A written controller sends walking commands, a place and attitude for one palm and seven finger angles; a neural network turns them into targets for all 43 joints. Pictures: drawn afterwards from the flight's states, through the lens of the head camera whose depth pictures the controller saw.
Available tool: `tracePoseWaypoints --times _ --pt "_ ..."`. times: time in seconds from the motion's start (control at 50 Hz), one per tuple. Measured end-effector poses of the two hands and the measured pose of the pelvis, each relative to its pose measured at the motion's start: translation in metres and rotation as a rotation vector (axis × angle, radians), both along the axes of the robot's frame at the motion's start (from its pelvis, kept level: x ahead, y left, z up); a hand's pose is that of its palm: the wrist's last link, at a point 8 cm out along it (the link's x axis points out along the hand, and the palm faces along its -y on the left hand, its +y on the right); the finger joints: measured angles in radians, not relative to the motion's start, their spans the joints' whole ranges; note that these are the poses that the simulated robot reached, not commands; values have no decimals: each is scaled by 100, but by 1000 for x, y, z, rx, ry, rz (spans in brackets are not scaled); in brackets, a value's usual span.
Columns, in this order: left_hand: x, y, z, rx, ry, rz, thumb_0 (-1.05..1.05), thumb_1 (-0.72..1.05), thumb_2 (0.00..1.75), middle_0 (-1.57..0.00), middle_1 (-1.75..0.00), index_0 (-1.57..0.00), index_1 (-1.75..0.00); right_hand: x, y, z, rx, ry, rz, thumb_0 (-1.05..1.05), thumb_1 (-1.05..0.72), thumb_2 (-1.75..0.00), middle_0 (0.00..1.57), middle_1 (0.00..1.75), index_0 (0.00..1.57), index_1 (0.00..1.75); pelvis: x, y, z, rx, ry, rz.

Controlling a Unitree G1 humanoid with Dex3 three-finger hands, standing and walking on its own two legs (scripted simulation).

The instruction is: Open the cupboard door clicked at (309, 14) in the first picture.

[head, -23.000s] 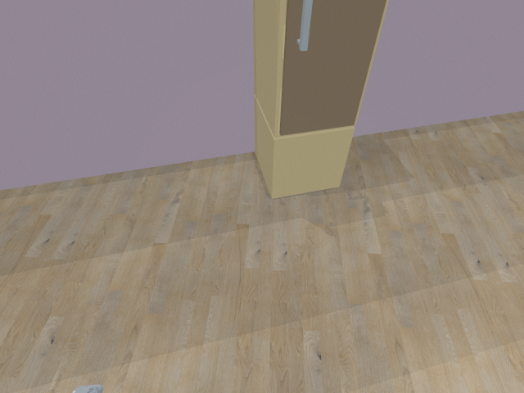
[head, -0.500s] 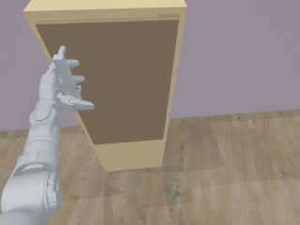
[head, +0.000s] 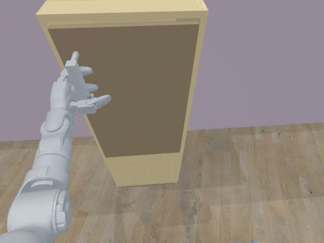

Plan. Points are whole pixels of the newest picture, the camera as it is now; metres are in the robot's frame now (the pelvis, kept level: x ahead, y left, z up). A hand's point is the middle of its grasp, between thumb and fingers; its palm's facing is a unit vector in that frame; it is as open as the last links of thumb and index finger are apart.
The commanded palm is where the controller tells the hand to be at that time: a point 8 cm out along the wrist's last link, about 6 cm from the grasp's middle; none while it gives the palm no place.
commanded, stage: close the thumb around the handle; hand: left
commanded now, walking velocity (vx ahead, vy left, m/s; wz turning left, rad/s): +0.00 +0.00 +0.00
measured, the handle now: (82, 83) +0.49 +0.22 +0.13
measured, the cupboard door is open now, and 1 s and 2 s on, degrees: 0 24 44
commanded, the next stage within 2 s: pull the door open along its arc in 0.34 s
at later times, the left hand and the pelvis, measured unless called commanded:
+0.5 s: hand (89, 96) +0.44 +0.19 +0.13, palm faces +0.10 -1.00 +0.00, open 5.7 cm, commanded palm +0.40 +0.24 +0.13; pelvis +0.00 +0.00 +0.00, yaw +0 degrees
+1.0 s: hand (103, 132) +0.32 +0.13 +0.14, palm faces +0.27 -0.96 +0.10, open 6.2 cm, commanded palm +0.25 +0.18 +0.13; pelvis +0.02 +0.00 +0.01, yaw -1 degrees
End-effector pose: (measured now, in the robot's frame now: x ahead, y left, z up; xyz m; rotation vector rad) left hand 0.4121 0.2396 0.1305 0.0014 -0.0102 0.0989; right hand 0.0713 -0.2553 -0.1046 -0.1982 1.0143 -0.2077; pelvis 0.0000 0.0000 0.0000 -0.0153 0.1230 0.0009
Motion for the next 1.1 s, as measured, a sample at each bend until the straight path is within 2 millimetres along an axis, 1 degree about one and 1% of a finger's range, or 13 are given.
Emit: tracePoseWaypoints --times 0.2,0.28,0.56,0.64,0.7,0.78,0.86,0.92,1.02,1.1 --pt "0 2 0 -3 1 -7 0 58 77 -36 -131 -35 -131 1 -1 1 -7 2 0 1 -91 -90 20 30 20 30 0 0 0 0 0 0" --pt "1 2 0 -4 1 -8 0 73 83 -37 -133 -37 -133 0 -2 1 -11 6 1 1 -91 -90 20 30 20 30 0 -1 0 0 1 2" --pt "0 1 0 -2 0 -4 0 74 81 -36 -135 -35 -135 -5 -4 0 -5 9 -10 1 -91 -90 20 30 20 30 -1 -2 0 2 3 -6" --pt "-6 0 0 -3 -6 -12 0 74 79 -35 -135 -35 -135 -2 -4 2 3 -10 -23 1 -91 -90 20 30 20 30 3 -2 2 4 -2 -17" --pt "-16 -2 -1 -3 -16 -21 0 74 77 -35 -135 -34 -135 5 -3 5 12 -33 -26 1 -91 -90 20 30 20 30 6 -2 3 5 -10 -25" --pt "-36 -7 -2 -8 -32 -36 0 72 75 -35 -135 -33 -135 21 -1 9 25 -82 -18 1 -91 -90 20 30 20 30 11 -1 5 8 -25 -31" --pt "-63 -18 -2 -19 -37 -37 0 71 73 -34 -135 -33 -134 49 4 17 41 -160 6 1 -91 -90 20 30 20 30 16 -1 7 10 -45 -34" --pt "-88 -34 -2 -60 -36 53 1 70 74 -33 -135 -33 -131 76 12 24 58 -223 51 1 -91 -90 20 30 20 30 19 0 8 11 -62 -31" --pt "-130 -69 1 -99 -9 194 2 68 73 -32 -134 -34 -130 124 32 39 88 -303 152 1 -91 -90 20 30 20 30 23 -3 9 15 -92 -17" --pt "-156 -93 4 -102 23 255 3 66 71 -31 -132 -35 -131 154 47 51 112 -343 218 1 -91 -90 20 30 20 30 27 -8 9 16 -114 -5"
